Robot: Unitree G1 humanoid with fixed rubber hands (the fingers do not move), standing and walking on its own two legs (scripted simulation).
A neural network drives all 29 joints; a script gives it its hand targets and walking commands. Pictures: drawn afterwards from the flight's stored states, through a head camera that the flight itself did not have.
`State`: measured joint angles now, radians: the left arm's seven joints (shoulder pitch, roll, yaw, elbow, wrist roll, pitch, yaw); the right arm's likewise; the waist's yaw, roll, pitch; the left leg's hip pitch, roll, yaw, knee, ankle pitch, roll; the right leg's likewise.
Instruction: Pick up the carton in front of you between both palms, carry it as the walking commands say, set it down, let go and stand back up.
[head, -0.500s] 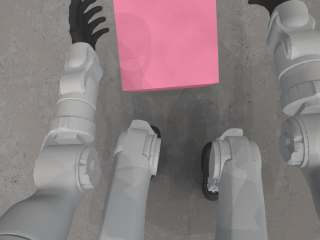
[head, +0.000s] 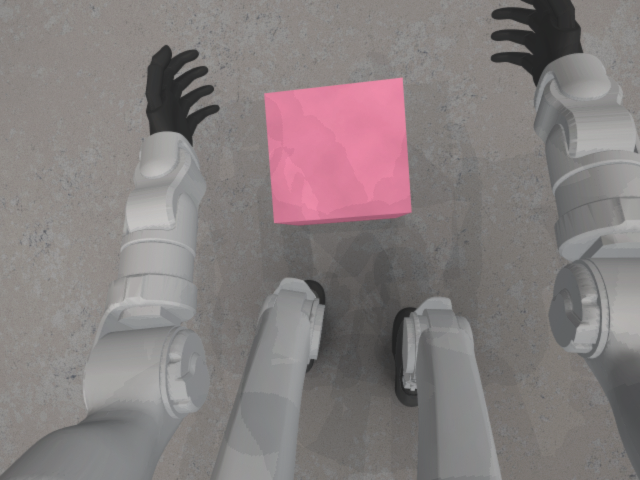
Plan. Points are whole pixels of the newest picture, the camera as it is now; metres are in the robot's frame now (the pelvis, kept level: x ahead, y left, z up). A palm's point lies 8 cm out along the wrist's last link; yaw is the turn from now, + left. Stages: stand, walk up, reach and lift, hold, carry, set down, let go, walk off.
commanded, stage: set down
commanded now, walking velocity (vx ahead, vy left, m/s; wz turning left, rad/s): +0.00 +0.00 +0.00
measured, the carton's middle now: (340, 165) +0.48 +0.06 -0.41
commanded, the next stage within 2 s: let go in 0.26 s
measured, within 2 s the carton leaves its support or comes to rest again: neither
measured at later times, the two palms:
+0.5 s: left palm (95, 131) +0.43 +0.23 +0.02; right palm out of the picture +0.50 -0.18 +0.02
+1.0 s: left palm out of the picture +0.29 +0.24 +0.15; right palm out of the picture +0.34 -0.20 +0.13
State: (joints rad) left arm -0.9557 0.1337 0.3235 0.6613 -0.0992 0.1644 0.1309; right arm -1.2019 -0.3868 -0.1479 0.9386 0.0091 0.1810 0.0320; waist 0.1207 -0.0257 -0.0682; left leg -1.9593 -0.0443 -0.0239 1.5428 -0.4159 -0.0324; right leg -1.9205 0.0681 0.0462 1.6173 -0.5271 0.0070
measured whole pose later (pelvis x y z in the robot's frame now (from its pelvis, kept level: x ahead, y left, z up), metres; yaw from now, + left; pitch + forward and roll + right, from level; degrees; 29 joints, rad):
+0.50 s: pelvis +0.04 +0.00 +0.13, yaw -2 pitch +43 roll +0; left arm -0.64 0.11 0.30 0.61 0.06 0.11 -0.01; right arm -0.85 -0.23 -0.24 0.80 -0.12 0.14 -0.01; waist 0.09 -0.02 -0.13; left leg -1.47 -0.02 -0.03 1.01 -0.29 -0.01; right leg -1.43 0.06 0.06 1.06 -0.37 0.01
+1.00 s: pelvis +0.11 +0.01 +0.22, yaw -1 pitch +15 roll +0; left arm 0.14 0.18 0.03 0.43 -0.03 0.00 -0.07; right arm 0.00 -0.19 -0.11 0.55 -0.05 -0.01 0.00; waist 0.07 0.03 -0.03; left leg -0.56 -0.04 -0.04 0.57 -0.25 0.01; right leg -0.50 0.02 0.07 0.57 -0.32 0.01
